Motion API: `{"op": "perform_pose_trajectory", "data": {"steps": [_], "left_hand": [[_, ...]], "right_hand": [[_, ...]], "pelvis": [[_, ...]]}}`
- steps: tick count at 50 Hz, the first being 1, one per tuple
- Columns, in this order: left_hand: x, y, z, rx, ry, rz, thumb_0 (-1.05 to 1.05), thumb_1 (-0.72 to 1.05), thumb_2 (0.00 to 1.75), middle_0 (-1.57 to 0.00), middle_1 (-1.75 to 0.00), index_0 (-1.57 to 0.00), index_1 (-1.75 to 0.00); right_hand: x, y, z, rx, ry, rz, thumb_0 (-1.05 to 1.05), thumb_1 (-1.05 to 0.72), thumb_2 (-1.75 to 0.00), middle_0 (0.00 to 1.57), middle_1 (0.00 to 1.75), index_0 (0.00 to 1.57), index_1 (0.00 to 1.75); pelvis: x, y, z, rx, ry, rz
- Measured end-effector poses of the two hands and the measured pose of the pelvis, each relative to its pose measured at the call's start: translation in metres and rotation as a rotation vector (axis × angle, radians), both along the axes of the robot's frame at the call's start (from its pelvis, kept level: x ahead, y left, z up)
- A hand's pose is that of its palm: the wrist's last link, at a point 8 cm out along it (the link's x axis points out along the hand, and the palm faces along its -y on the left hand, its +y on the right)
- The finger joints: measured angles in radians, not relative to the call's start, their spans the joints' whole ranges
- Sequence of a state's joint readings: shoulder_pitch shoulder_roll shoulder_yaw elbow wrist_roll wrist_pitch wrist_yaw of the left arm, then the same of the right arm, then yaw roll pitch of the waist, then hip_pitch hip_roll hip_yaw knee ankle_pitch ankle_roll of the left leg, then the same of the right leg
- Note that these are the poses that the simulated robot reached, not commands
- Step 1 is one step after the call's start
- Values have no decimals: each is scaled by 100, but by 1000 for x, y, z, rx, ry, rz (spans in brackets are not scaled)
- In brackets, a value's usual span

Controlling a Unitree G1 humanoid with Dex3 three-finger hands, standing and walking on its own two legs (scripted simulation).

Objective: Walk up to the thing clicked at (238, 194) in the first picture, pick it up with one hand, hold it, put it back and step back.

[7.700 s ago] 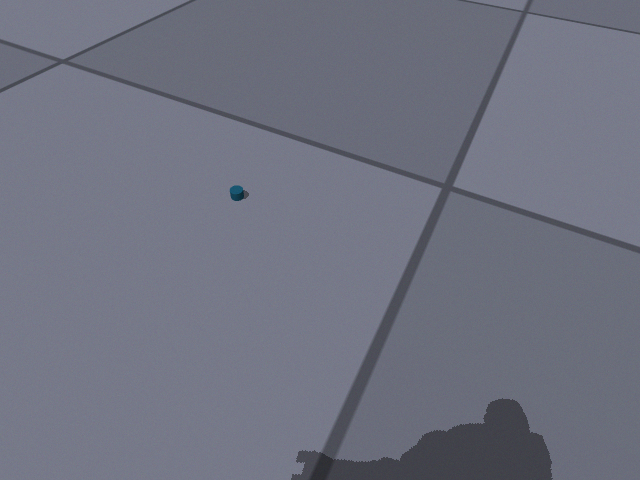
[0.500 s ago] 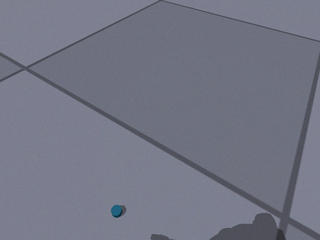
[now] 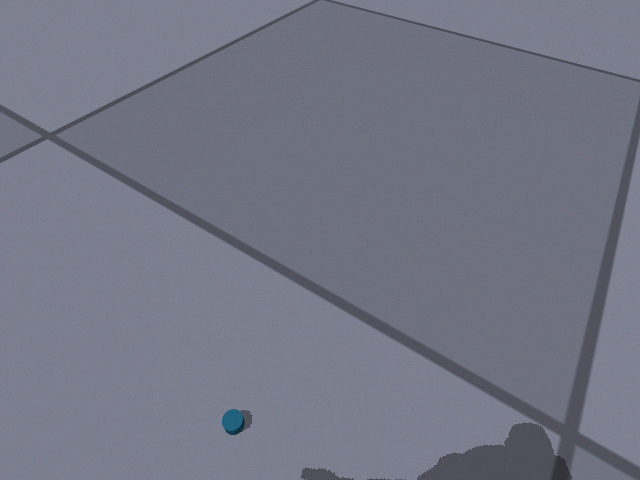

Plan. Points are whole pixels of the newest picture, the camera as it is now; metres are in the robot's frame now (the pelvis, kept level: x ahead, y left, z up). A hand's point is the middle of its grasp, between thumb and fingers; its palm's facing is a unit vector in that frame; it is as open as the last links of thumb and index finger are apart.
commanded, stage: stand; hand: left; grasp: from above
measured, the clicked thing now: (233, 422) +0.41 +0.25 -0.76
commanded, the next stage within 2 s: rise first in 0.80 s
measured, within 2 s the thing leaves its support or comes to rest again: neither
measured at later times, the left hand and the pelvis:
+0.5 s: hand out of the picture +0.07 +0.25 -0.16, palm faces -0.03 -0.94 -0.34, open 7.4 cm; pelvis +0.00 +0.00 +0.00, yaw +0 degrees
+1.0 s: hand out of the picture +0.10 +0.25 -0.16, palm faces +0.04 -0.94 -0.34, open 7.6 cm; pelvis -0.01 +0.00 +0.00, yaw +1 degrees
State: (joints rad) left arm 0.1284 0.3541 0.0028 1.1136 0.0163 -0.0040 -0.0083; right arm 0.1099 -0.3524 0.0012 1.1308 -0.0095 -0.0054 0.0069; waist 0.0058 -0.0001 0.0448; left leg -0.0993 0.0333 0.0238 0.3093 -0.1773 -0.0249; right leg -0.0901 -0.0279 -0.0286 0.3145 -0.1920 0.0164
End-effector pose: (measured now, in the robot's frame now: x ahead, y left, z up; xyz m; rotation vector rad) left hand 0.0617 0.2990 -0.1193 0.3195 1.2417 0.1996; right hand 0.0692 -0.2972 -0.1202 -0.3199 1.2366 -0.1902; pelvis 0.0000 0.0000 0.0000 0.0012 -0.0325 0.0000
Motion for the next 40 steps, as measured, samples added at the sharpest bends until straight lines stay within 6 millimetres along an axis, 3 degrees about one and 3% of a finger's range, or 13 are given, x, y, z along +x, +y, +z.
{"op": "perform_pose_trajectory", "data": {"steps": [40], "left_hand": [[3,1,-1,-3,-2,-6,1,91,90,-20,-30,-20,-30]], "right_hand": [[0,1,1,-4,1,-6,0,-90,-89,21,30,20,30]], "pelvis": [[2,2,0,-2,0,-2]]}}
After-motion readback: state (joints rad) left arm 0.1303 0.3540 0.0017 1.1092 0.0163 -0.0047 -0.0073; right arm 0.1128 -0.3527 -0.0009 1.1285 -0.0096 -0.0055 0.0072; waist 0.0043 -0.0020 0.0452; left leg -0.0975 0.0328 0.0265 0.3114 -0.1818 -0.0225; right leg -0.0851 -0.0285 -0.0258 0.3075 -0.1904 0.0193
